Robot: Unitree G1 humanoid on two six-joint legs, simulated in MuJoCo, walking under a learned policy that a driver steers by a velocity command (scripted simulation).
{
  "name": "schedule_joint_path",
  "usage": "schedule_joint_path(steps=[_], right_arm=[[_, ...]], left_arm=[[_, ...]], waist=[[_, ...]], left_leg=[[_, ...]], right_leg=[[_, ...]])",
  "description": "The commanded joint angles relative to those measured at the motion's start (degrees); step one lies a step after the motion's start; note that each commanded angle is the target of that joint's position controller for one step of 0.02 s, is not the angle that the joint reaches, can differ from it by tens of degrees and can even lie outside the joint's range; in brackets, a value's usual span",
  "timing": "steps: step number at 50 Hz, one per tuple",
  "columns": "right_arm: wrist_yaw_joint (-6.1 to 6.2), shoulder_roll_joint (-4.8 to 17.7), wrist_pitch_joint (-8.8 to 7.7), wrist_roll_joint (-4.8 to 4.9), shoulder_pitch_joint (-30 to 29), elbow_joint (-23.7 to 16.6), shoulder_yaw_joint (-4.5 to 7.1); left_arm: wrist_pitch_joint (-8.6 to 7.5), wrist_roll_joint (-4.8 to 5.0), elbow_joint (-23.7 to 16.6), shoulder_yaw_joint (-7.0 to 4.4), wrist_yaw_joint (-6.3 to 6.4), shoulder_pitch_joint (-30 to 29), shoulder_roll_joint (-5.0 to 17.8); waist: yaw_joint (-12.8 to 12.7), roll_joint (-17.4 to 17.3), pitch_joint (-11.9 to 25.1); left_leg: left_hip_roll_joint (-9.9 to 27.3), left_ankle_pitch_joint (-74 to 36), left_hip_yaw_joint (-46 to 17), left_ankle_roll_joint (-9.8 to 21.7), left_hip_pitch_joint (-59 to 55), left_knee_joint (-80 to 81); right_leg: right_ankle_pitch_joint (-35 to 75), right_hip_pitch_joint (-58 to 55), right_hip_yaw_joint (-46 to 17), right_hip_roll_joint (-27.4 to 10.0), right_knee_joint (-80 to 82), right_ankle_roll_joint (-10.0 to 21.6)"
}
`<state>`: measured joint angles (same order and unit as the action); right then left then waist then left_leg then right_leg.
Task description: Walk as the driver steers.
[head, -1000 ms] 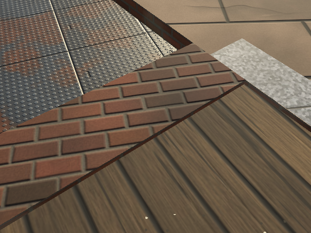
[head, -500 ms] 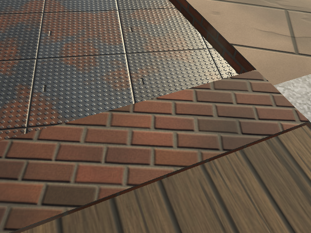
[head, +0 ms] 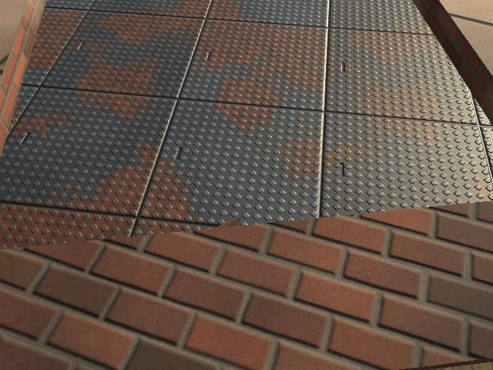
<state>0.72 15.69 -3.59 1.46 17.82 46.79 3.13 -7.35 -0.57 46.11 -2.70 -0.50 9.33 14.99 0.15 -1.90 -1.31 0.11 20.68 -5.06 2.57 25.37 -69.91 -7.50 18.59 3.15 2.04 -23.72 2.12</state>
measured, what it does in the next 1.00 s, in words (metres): climbs, turning right: left foot, then right foot 0.03 m higher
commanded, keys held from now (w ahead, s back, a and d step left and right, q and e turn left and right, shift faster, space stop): w+e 1.00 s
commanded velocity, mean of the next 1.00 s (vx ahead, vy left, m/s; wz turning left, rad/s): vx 0.50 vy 0.00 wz -0.38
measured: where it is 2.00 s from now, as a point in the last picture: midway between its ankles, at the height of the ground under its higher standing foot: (342, 208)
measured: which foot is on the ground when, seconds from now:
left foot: up 0.00-0.30, down 0.32-0.76, up 0.78-1.00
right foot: down 0.00-0.32, up 0.34-0.70, down 0.72-1.00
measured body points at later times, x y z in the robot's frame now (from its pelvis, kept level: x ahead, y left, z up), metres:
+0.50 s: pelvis +0.26 +0.04 +0.01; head +0.27 +0.05 +0.46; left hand +0.41 +0.26 -0.12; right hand +0.25 -0.21 -0.12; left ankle +0.23 +0.17 -0.74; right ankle +0.25 -0.09 -0.64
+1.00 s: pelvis +0.50 -0.06 +0.04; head +0.50 -0.06 +0.49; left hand +0.60 +0.16 -0.11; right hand +0.57 -0.35 -0.06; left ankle +0.66 +0.06 -0.64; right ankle +0.47 -0.14 -0.70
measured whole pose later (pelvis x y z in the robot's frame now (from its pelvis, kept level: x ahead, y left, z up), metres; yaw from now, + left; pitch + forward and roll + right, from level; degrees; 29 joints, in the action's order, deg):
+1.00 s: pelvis +0.50 -0.06 +0.04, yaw -28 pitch +2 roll -1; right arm 0.2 13.5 -4.7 -4.1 8.4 41.6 -1.4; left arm -7.1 -2.9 53.2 -0.9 -2.9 24.7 11.9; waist -4.4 -0.9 2.1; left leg 5.4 15.9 -4.7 -0.7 37.1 -56.2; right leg -12.1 14.5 -4.2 7.0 -25.3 5.6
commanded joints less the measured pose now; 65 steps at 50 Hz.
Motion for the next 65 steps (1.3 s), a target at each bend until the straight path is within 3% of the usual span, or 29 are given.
schedule_joint_path(steps=[1,5,11,12,13,14,16,17,18,19,21,23,27,31,36,37,38,39,40,41,43,46,49,55,58,59,60,61,65], right_arm=[[-0.31,0.85,-0.56,-0.21,1.95,-4.16,0.18],[-0.60,0.05,-1.60,-1.88,-6.50,-7.53,-1.06],[-1.72,2.74,-2.73,-0.55,-15.77,-10.20,-1.05],[-2.85,0.97,-1.54,-7.92,-9.81,-7.50,-2.90],[-3.07,3.77,-1.36,-7.26,-9.22,-7.61,-1.54],[-2.87,6.82,-1.94,-5.43,-10.03,-7.72,-0.46],[-0.84,9.85,-2.82,-5.02,5.09,-4.73,0.82],[-0.17,10.56,-2.71,-4.41,13.85,-3.36,-0.25],[-0.05,7.82,-2.97,-5.85,16.22,-1.62,0.35],[-0.39,6.64,-3.06,-4.89,10.91,-0.20,0.25],[-0.13,-1.13,-2.86,-4.97,2.05,-2.16,-2.46],[0.94,-2.64,-2.62,-5.59,-0.07,-2.80,-2.94],[1.55,0.84,-3.24,-6.88,1.40,-0.81,-2.30],[-0.56,5.62,-3.43,-6.39,4.40,2.54,-1.29],[-0.59,9.44,-3.90,-6.20,7.39,3.39,-0.18],[-1.01,6.34,-4.40,-7.59,12.58,3.38,-1.07],[-3.14,2.52,-4.89,-9.59,15.23,1.86,-3.26],[-5.24,4.77,-4.00,-6.32,6.59,1.23,-2.29],[-5.19,3.78,-3.78,-4.37,-2.46,-1.71,-2.29],[-3.51,4.80,-3.81,-5.25,-5.29,-2.78,-2.22],[-0.95,1.07,-3.03,-7.38,-3.22,-3.93,-3.30],[0.00,1.08,-1.23,-6.02,-1.32,-5.42,-3.61],[-0.43,-0.17,-0.75,-5.29,-2.84,-6.08,-4.45],[-0.79,2.78,-1.83,-4.15,-14.91,-9.96,-4.02],[0.09,7.44,-4.18,-2.92,-4.87,-7.55,-1.89],[0.38,10.96,-4.85,-3.63,7.31,-4.73,-1.06],[-0.81,10.74,-3.72,-4.63,13.11,-3.05,-1.18],[-1.45,7.98,-3.79,-5.04,9.52,-2.60,-0.93],[-0.12,-1.19,-3.85,-4.17,-0.17,-3.45,-3.56]], left_arm=[[-0.57,0.17,-0.13,-1.08,-0.67,3.96,4.81],[-0.15,1.59,0.53,-1.89,-0.51,4.84,7.99],[1.80,2.65,2.32,-2.11,-0.04,11.26,10.00],[0.49,-5.49,2.42,0.08,-2.70,8.79,4.82],[0.26,-4.34,2.05,-0.52,-3.59,8.67,5.87],[0.14,-3.36,3.48,-0.48,-3.35,14.70,6.25],[0.10,-2.43,1.80,-0.23,-3.83,9.61,6.49],[-1.36,-3.94,1.47,2.63,-3.84,21.08,-3.66],[-2.25,-2.11,0.75,0.98,-4.02,11.55,2.45],[-1.68,-1.40,-0.03,0.71,-3.21,6.52,2.89],[-0.06,-2.74,0.55,0.77,-2.43,6.57,1.72],[1.46,-3.24,-0.23,1.31,-3.54,4.96,-1.11],[2.51,-1.66,-3.31,2.95,-6.42,-2.19,-4.35],[4.22,-1.93,-5.87,3.18,-6.58,-5.59,-1.64],[2.30,-0.58,-5.94,-0.49,-4.01,-0.04,5.32],[1.65,-0.55,-3.54,-2.15,-2.15,8.70,8.35],[2.35,-0.69,-0.98,-3.12,-0.41,21.75,10.50],[2.48,-2.09,3.88,-2.75,-0.93,30.73,10.38],[0.73,-2.87,5.40,-3.87,-0.97,27.62,12.55],[-0.15,-1.82,4.71,-2.78,-1.11,19.74,9.11],[-1.17,-1.38,3.08,0.46,-1.55,9.27,0.70],[-1.43,-1.39,-0.98,1.07,-1.84,-0.10,1.69],[-1.83,-2.81,-0.91,-0.01,-2.32,2.45,6.08],[0.02,-2.25,-0.34,-2.05,-4.58,13.62,8.64],[0.76,-3.39,-1.30,-1.02,-4.09,10.83,5.49],[0.15,-3.67,-3.15,0.99,-3.74,14.38,-1.80],[-0.59,-3.87,-3.64,0.78,-4.13,16.29,-1.12],[-0.63,-3.56,-3.47,-0.87,-3.35,8.73,4.64],[1.20,-5.42,-4.68,1.17,-0.69,4.08,0.30]], waist=[[0.54,5.46,2.65],[-0.21,4.34,0.55],[-2.80,7.05,0.64],[0.06,7.03,1.31],[0.88,5.32,0.76],[-0.35,2.65,4.88],[8.72,-3.57,14.21],[5.16,-16.29,26.23],[10.15,-8.28,9.53],[7.28,-5.46,2.50],[2.12,-4.58,1.75],[0.27,-4.33,0.30],[0.29,-2.65,-1.09],[-0.37,-3.59,-3.50],[-4.33,-4.92,2.15],[-4.96,0.19,10.72],[-9.67,8.45,24.25],[-13.62,6.77,20.60],[-13.01,4.75,6.04],[-10.02,5.45,1.55],[-2.06,4.44,1.68],[3.44,3.61,1.43],[1.94,3.06,0.09],[-4.86,5.82,1.04],[1.69,3.08,5.40],[3.57,-10.12,17.33],[5.57,-16.63,19.55],[5.94,-4.25,3.73],[0.51,-0.35,3.24]], left_leg=[[5.76,-2.31,-1.06,0.09,9.62,2.49],[6.58,-9.29,2.10,-1.56,9.57,19.43],[2.23,-17.50,3.43,-2.52,1.34,36.09],[4.29,-18.95,0.73,-0.92,-2.20,37.48],[3.36,-19.24,2.96,0.63,-7.39,38.71],[2.15,-21.31,5.26,2.52,-18.15,39.55],[9.47,-24.24,-2.41,10.33,-40.47,44.65],[27.20,-42.10,-26.93,25.27,-63.58,45.65],[29.10,-29.83,-31.63,21.02,-51.45,51.68],[25.89,-20.41,-20.34,15.21,-40.65,53.77],[19.89,-17.94,-8.68,11.98,-29.36,59.10],[18.48,-21.13,-2.10,10.17,-26.09,62.75],[15.43,-32.00,10.30,8.14,-23.34,64.73],[18.49,-37.48,14.11,8.61,-19.63,64.80],[15.89,-68.44,20.62,6.01,-23.69,44.56],[12.55,-61.70,21.85,1.54,-9.81,27.92],[6.44,-25.11,17.37,-2.81,6.51,11.77],[-1.19,8.26,7.99,-2.64,15.18,-5.24],[1.39,4.76,-0.99,-0.89,24.21,-10.85],[3.99,1.07,-2.85,-0.06,22.94,-10.55],[5.96,-1.51,-3.15,1.40,13.26,-7.01],[5.29,0.15,-0.30,-0.74,6.14,0.99],[3.68,-7.59,4.86,-4.82,-4.87,17.91],[0.83,-14.64,4.30,-3.98,-1.86,40.94],[4.76,-20.25,1.99,4.19,-20.41,42.07],[16.88,-31.81,-14.22,16.90,-40.75,43.53],[24.70,-12.96,-37.55,23.65,-50.77,51.89],[22.53,-0.40,-33.00,17.65,-39.86,54.44],[14.24,-8.86,-15.67,13.66,-22.38,60.61]], right_leg=[[2.29,-9.34,-17.74,-15.02,14.78,11.72],[7.64,-6.65,-13.29,-13.76,16.91,12.98],[3.51,-8.02,-14.08,-13.99,12.13,9.59],[-0.53,-7.78,-15.15,-15.13,11.33,11.41],[0.08,-5.80,-15.02,-14.58,9.47,11.49],[6.42,-4.31,-13.67,-11.53,4.91,10.30],[7.19,4.95,-8.31,-3.15,-19.83,6.01],[-26.11,23.34,-5.27,3.74,-38.70,1.95],[-25.31,35.90,-10.39,0.01,-50.25,2.40],[-18.86,35.49,-9.55,-3.84,-52.36,4.07],[-10.16,27.28,-8.43,-6.91,-47.48,4.69],[-8.28,24.31,-6.71,-6.82,-44.68,4.10],[3.34,23.71,-2.24,-7.75,-31.55,2.90],[1.51,16.00,-1.74,-6.33,-23.90,2.62],[1.30,-1.39,4.92,4.27,-17.22,7.94],[13.28,-23.43,-2.11,2.25,-21.20,13.07],[8.27,-46.14,-25.74,-9.75,-10.67,22.84],[3.51,-45.54,-42.87,-16.18,1.65,23.75],[-8.42,-32.83,-39.90,-15.62,5.47,17.75],[-14.45,-20.32,-35.63,-14.39,6.28,16.94],[-14.92,-3.28,-30.44,-12.01,8.60,16.26],[-15.26,9.48,-25.66,-9.47,14.11,14.77],[-9.44,17.63,-17.85,-4.64,13.93,12.46],[-2.67,-3.86,-27.52,-10.36,5.18,14.22],[-1.26,1.84,-26.34,-5.92,-8.45,7.45],[-13.03,12.56,-16.18,4.40,-29.38,1.50],[-28.61,31.49,-14.02,7.31,-44.40,-0.71],[-21.51,40.35,-14.34,3.13,-50.97,0.22],[-9.71,27.52,-10.17,-5.95,-43.63,-1.26]])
